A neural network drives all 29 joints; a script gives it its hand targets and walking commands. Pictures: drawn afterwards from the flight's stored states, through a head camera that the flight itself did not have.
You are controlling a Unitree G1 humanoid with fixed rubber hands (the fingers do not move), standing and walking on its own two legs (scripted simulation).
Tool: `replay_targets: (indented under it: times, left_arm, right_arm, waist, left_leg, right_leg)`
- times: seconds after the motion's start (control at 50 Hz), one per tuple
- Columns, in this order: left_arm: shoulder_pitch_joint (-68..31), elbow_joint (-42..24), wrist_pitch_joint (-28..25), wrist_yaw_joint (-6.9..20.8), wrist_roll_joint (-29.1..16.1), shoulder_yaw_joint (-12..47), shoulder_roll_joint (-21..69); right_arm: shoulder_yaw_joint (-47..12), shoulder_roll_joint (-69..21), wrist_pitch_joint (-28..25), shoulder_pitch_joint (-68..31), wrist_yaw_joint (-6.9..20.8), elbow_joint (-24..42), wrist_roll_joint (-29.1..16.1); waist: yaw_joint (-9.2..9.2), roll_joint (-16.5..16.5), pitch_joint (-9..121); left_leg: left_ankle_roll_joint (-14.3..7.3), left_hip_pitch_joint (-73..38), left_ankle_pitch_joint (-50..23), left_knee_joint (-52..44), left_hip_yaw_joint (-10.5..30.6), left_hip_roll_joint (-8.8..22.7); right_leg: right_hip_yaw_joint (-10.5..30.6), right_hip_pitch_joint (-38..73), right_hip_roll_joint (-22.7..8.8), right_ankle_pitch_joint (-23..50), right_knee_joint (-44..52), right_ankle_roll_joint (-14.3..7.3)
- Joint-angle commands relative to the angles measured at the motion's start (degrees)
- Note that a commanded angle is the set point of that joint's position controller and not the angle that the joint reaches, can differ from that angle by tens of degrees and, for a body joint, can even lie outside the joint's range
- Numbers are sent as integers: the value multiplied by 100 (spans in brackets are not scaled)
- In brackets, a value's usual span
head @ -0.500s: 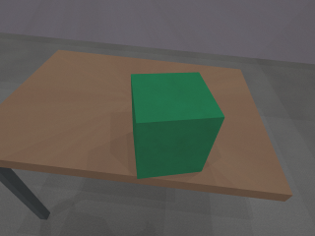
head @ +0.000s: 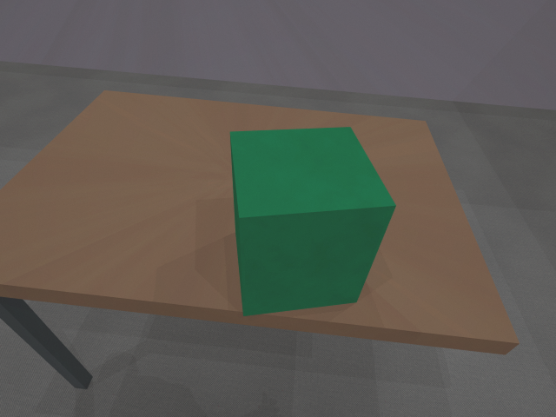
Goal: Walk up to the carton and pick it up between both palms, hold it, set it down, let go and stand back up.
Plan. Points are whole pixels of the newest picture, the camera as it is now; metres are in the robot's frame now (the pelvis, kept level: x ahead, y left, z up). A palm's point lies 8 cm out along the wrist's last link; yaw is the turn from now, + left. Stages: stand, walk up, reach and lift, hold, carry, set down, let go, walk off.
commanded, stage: stand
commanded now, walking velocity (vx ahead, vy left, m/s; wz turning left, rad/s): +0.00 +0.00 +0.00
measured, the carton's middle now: (296, 221) +0.45 -0.01 +0.04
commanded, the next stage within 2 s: none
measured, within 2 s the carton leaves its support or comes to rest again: neither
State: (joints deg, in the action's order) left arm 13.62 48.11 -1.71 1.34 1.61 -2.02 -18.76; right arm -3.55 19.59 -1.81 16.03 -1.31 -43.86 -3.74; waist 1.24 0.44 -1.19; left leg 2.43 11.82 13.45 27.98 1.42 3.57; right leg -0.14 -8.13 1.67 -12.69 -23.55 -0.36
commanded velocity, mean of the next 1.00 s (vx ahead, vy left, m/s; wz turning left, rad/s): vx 0.00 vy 0.00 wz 0.00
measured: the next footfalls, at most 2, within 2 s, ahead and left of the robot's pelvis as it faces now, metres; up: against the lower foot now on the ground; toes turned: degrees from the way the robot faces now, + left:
none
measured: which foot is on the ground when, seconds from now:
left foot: down 0.00-1.00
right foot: down 0.00-1.00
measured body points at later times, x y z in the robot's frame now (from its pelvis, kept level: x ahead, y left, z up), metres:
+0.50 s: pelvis +0.00 +0.00 +0.00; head -0.01 +0.01 +0.45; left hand +0.09 +0.29 -0.12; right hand +0.10 -0.28 -0.11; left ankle +0.02 +0.14 -0.74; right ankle +0.00 -0.12 -0.74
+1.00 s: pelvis +0.00 +0.00 +0.00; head -0.01 +0.01 +0.45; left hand +0.09 +0.30 -0.12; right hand +0.09 -0.28 -0.11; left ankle +0.02 +0.14 -0.74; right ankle +0.00 -0.12 -0.74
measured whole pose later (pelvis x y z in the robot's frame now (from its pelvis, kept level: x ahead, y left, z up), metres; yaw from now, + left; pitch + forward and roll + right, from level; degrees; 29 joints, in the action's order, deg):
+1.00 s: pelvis +0.00 +0.00 +0.00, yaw +0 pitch -3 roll -2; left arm 11.8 51.5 -1.8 0.9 0.9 -2.0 -19.2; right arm -3.5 20.1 -1.5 15.1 -1.3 -48.3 -3.7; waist 1.2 0.9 -1.4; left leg 2.4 11.8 13.3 27.7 1.4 3.6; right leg -0.1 -8.1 1.7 -12.5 -23.2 -0.3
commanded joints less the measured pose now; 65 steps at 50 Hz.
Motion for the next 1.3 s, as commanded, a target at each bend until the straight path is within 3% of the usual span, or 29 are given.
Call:
replay_targets:
  times: [0.0,0.08,0.18,0.24,0.28,0.3,0.34,0.4,0.42,0.46,0.5,0.52,0.54,0.6,0.64,0.66,0.74,0.82,0.86,0.88,0.92,0.96,1.02,1.08,1.14,1.2,1.22,1.24,1.28]
  left_arm:
    - [-196,-185,-145,-46,-148,-328,-1416]
    - [-266,-237,-111,-60,-136,-258,-1082]
    - [-347,-181,-104,-80,-125,-298,-1350]
    - [-279,-136,-96,-21,-162,-302,-1260]
    - [-442,-176,-91,-54,-130,-292,-1281]
    - [-435,-211,-112,-51,-156,-355,-1354]
    - [-324,-109,-101,-51,-151,-328,-1236]
    - [-544,-111,-111,-21,-149,-231,-1142]
    - [-342,-92,-111,-40,-153,-286,-1234]
    - [-339,-40,-132,-55,-132,-332,-1341]
    - [-272,21,-110,-62,-177,-328,-1422]
    - [-389,-56,-124,-79,-174,-261,-1178]
    - [-508,-61,-134,-48,-201,-255,-1139]
    - [-346,-66,-172,-72,-199,-313,-1376]
    - [-511,58,-144,-91,-150,-283,-1332]
    - [-344,23,-149,-60,-178,-280,-1208]
    - [-611,12,-104,-106,-165,-237,-1175]
    - [-404,112,-117,-68,-156,-274,-1365]
    - [-308,172,-102,-101,-229,-282,-1282]
    - [-372,85,-132,-73,-246,-263,-1228]
    - [-473,58,-120,-116,-234,-198,-1213]
    - [-520,163,-70,-109,-216,-193,-1093]
    - [-444,74,-66,-79,-223,-296,-1306]
    - [-453,228,-86,-87,-199,-224,-1219]
    - [-347,246,-70,-54,-237,-228,-1179]
    - [-496,210,-142,-83,-203,-217,-1173]
    - [-608,251,-95,-59,-219,-206,-1149]
    - [-665,218,-79,-67,-212,-238,-1230]
    - [-554,295,-69,-81,-188,-251,-1249]
  right_arm:
    - [536,1247,-67,-208,-59,196,438]
    - [567,1293,-53,-301,-24,160,490]
    - [513,1045,-67,-106,-68,71,410]
    - [563,1250,-60,-270,-42,84,539]
    - [561,1257,-47,-385,-34,108,501]
    - [614,1414,-45,-500,-32,63,476]
    - [593,1355,-69,-170,-42,-68,393]
    - [586,1254,-91,-220,-24,-26,435]
    - [620,1439,-92,-66,-17,-60,488]
    - [590,1322,-49,-208,-54,-180,463]
    - [545,1172,-89,-75,-35,-139,414]
    - [515,1173,-67,-354,-54,-56,419]
    - [551,1255,-43,-301,-74,-111,440]
    - [510,1233,-49,-262,-33,-165,413]
    - [562,1207,-107,-398,-41,-96,409]
    - [513,1266,-102,-243,-51,-230,424]
    - [563,1328,-25,-361,-17,-265,463]
    - [513,1175,-86,-214,-16,-186,422]
    - [581,1369,-91,-289,-30,-268,490]
    - [570,1374,-67,-196,-40,-295,448]
    - [547,1254,-44,-207,-23,-289,375]
    - [612,1342,-31,-304,-60,-285,430]
    - [576,1352,-17,-215,-74,-307,455]
    - [607,1302,-22,-398,-83,-286,470]
    - [572,1372,-26,-322,-80,-382,460]
    - [572,1300,-20,-258,-59,-404,405]
    - [613,1417,-32,-384,-82,-337,422]
    - [562,1317,0,-195,-48,-457,446]
    - [556,1280,-40,-580,-46,-350,468]
  waist:
    - [-46,340,-116]
    - [-53,-70,12]
    - [-238,285,-197]
    - [-114,445,-25]
    - [-31,-6,-93]
    - [40,182,-412]
    - [-145,104,-205]
    - [-184,75,-209]
    - [-177,382,-141]
    - [-93,191,-306]
    - [-219,-32,-159]
    - [-39,34,-258]
    - [-95,293,-373]
    - [-51,67,-145]
    - [-180,255,-236]
    - [-55,348,-154]
    - [-125,-6,-304]
    - [-174,309,-367]
    - [-20,43,-64]
    - [-108,266,-232]
    - [-200,-50,-157]
    - [-185,338,-165]
    - [-96,-41,-186]
    - [-161,131,-386]
    - [29,195,-96]
    - [-139,-43,-264]
    - [-142,330,-436]
    - [-205,125,-296]
    - [-29,332,-352]
  left_leg:
    - [-415,-32,-621,-498,429,301]
    - [-383,-129,-658,-414,385,313]
    - [-398,-230,-785,-502,434,373]
    - [-413,-139,-556,-552,448,302]
    - [-395,175,-408,-670,464,315]
    - [-436,332,-250,-759,484,292]
    - [-340,-70,-404,-613,414,274]
    - [-364,-154,-686,-637,486,311]
    - [-378,-232,-590,-529,374,269]
    - [-425,-126,-753,-661,516,355]
    - [-385,-150,-567,-668,483,332]
    - [-422,-5,-535,-667,541,408]
    - [-378,-62,-610,-704,514,370]
    - [-409,-2,-559,-678,532,368]
    - [-385,-101,-680,-681,539,364]
    - [-347,-170,-677,-682,424,314]
    - [-385,-119,-594,-725,470,345]
    - [-382,-154,-516,-662,456,376]
    - [-416,-129,-631,-729,432,360]
    - [-337,-118,-650,-711,371,263]
    - [-329,-347,-617,-690,482,389]
    - [-376,-421,-698,-575,394,349]
    - [-352,-155,-816,-665,465,370]
    - [-331,-41,-543,-762,428,334]
    - [-369,-158,-737,-728,452,378]
    - [-353,-253,-525,-732,388,358]
    - [-359,-50,-362,-788,429,375]
    - [-352,-31,-381,-849,428,376]
    - [-322,-81,-468,-766,477,340]
  right_leg:
    - [656,10,-784,229,659,-95]
    - [536,-93,-735,407,579,-57]
    - [700,-306,-931,609,608,-89]
    - [543,-42,-761,158,582,-91]
    - [496,103,-758,27,503,-51]
    - [480,-44,-746,37,600,-53]
    - [646,-265,-837,-98,719,-97]
    - [604,-235,-800,213,616,-139]
    - [600,-246,-828,273,591,-124]
    - [461,-145,-766,263,648,-44]
    - [467,-183,-795,207,605,-59]
    - [553,-173,-826,194,572,-72]
    - [601,-183,-827,145,628,-63]
    - [611,72,-790,358,562,-98]
    - [535,-132,-819,634,528,-109]
    - [506,-19,-799,646,496,-104]
    - [547,-243,-814,317,591,-121]
    - [680,-261,-890,261,731,-100]
    - [545,13,-831,586,524,-110]
    - [679,-80,-831,530,641,-117]
    - [583,-310,-862,363,628,-67]
    - [649,-300,-822,542,729,-105]
    - [500,-77,-773,511,526,-34]
    - [671,-78,-819,221,693,-62]
    - [531,138,-786,318,599,-67]
    - [712,-244,-882,335,746,-103]
    - [639,-250,-871,253,748,-89]
    - [560,-107,-815,122,629,-58]
    - [640,-227,-844,-1,765,-91]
